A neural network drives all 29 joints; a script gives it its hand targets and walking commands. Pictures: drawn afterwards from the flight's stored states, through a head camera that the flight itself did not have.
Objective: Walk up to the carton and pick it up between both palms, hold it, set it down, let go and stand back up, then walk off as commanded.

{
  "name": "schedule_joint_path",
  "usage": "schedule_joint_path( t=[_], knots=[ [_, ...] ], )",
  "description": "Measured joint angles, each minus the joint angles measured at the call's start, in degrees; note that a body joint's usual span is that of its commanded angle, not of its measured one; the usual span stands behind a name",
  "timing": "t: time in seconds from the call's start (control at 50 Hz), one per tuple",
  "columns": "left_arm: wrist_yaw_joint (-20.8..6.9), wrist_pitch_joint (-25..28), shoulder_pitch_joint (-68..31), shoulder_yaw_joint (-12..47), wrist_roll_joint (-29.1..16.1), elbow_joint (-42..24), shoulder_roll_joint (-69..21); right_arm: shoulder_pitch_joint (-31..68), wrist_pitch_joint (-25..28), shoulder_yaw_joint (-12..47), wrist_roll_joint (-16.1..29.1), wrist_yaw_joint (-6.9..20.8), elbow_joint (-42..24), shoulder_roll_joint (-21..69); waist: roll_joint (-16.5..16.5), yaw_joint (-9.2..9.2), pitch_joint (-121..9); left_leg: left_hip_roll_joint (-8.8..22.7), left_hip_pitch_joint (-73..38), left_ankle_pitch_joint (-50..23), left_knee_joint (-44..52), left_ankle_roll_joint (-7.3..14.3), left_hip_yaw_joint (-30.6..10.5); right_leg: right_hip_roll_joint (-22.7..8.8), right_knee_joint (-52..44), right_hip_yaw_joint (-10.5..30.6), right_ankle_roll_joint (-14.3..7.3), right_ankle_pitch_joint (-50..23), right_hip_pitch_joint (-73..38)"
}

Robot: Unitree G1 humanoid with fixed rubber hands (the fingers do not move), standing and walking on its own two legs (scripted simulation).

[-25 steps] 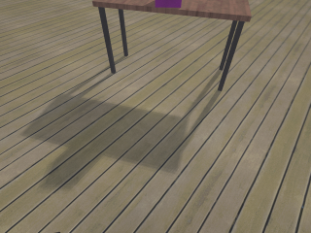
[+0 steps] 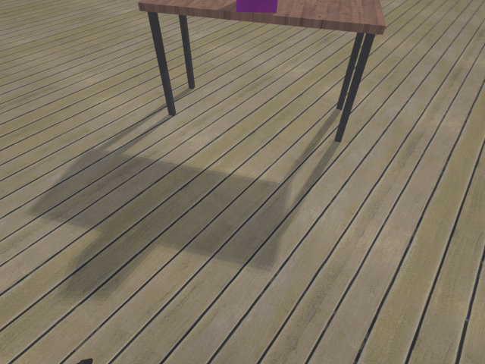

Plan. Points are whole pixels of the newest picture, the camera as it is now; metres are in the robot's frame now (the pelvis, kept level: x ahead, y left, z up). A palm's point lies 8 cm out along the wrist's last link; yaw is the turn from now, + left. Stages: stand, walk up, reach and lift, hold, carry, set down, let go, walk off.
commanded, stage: stand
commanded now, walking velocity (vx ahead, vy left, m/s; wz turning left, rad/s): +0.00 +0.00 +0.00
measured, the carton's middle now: out of the picture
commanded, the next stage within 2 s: none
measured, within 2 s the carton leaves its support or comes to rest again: neither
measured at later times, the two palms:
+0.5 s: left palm out of the picture +0.10 +0.31 -0.11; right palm out of the picture +0.08 -0.30 -0.12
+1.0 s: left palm out of the picture +0.09 +0.31 -0.11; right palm out of the picture +0.08 -0.30 -0.12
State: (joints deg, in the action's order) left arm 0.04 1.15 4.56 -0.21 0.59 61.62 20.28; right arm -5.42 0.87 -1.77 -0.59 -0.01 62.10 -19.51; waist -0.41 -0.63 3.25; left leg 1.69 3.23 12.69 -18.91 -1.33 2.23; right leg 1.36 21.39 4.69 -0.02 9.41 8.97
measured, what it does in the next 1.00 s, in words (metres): stands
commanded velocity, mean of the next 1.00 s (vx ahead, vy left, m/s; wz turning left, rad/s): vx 0.00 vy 0.00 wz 0.00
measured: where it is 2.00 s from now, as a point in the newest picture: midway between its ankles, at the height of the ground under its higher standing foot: outside the picture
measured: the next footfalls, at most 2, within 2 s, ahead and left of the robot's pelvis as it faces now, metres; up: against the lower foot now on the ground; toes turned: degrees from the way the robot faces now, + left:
none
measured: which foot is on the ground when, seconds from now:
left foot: down 0.00-1.00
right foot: down 0.00-1.00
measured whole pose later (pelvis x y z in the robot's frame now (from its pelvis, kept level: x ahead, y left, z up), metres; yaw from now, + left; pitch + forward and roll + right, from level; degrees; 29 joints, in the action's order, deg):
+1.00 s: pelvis +0.00 +0.01 +0.00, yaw +0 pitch -3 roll +0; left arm 0.6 0.8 6.5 0.0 0.4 61.1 20.6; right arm -6.9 1.0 -1.9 -0.7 0.2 62.0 -20.3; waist -0.1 -0.5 3.4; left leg 1.5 2.4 12.9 -18.5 -0.9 2.6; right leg 1.1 20.4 5.0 0.5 9.2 7.9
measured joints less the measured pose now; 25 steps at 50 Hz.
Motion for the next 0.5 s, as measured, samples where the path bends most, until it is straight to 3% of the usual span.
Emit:
schedule_joint_path(
  t=[0.2,0.5],
  knots=[
    [-0.1,0.1,0.7,0.0,-0.2,0.1,0.2,-0.2,0.0,-0.3,0.2,0.1,0.9,-1.0,0.2,0.90,0.4,-0.3,-0.6,-0.3,0.6,0.1,0.2,-0.3,0.3,0.2,0.2,0.2,-0.2],
    [0.4,0.0,1.0,-0.1,0.0,-0.1,0.8,-0.3,0.0,0.1,0.1,0.0,0.6,-0.6,0.5,0.11,0.0,-0.4,-0.4,0.0,0.5,0.2,0.3,-0.3,0.3,0.3,0.3,0.3,0.0]
  ],
)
